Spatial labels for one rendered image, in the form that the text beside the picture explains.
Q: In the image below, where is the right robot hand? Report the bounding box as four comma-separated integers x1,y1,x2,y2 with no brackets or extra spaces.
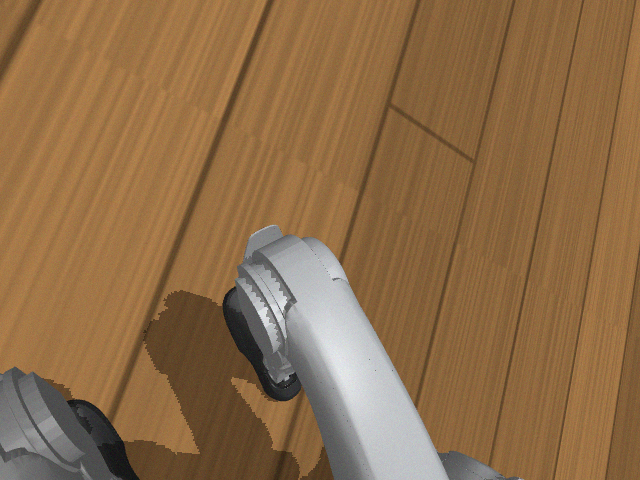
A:
435,448,507,480

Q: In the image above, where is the left robot foot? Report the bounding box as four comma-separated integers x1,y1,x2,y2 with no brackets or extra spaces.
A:
67,399,140,480

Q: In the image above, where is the right robot foot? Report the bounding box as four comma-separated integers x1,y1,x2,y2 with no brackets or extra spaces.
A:
223,286,302,401

